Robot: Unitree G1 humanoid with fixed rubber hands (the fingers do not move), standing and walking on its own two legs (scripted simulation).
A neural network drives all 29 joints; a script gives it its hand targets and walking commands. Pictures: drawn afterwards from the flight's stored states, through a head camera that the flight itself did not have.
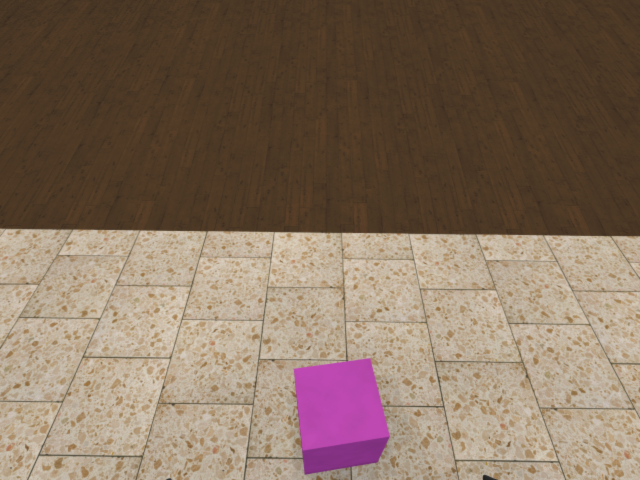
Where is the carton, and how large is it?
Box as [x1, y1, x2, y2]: [294, 358, 389, 474]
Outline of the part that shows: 369,358 294,369 305,474 377,461 389,435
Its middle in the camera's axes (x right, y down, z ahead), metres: +0.05 +0.49 +1.06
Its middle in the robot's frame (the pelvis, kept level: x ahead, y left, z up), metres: +0.41 -0.04 -0.64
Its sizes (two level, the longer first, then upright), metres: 0.210 0.200 0.250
